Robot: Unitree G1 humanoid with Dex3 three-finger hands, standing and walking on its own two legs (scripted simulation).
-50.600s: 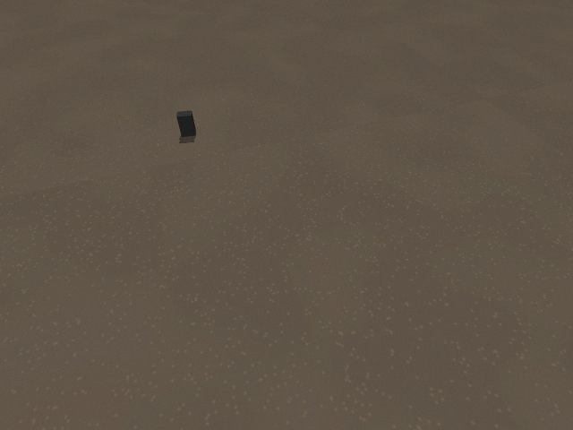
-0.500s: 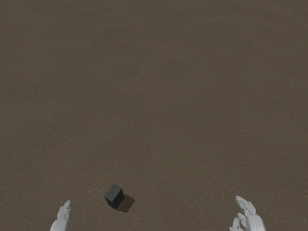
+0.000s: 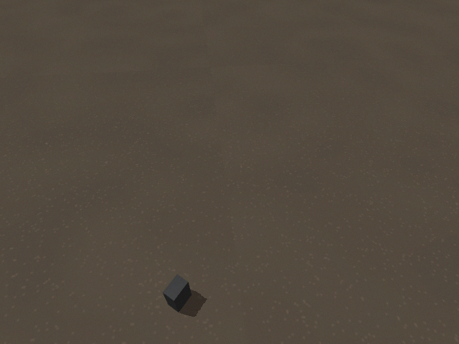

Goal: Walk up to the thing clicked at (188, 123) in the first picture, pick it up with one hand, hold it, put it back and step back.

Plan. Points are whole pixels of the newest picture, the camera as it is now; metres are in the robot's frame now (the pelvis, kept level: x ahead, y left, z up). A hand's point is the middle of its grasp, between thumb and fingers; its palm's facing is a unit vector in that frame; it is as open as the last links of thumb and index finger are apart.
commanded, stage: stand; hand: left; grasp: from above
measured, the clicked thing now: (177, 293) +0.48 +0.22 -0.69
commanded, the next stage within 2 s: none
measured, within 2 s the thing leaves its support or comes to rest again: neither
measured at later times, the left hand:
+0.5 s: hand out of the picture +0.02 +0.25 -0.14, palm faces +0.00 -0.93 -0.36, open 7.4 cm
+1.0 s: hand out of the picture +0.06 +0.24 -0.14, palm faces -0.01 -0.94 -0.33, open 7.4 cm
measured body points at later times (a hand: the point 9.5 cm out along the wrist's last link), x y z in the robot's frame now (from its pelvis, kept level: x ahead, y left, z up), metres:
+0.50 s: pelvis -0.02 -0.01 +0.02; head -0.02 -0.01 +0.47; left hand +0.02 +0.30 -0.11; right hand +0.05 -0.29 -0.12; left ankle +0.01 +0.12 -0.72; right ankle +0.00 -0.15 -0.72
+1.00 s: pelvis +0.00 -0.01 +0.02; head +0.00 -0.01 +0.47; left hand +0.06 +0.29 -0.11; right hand +0.06 -0.30 -0.12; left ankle +0.01 +0.12 -0.72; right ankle +0.00 -0.15 -0.72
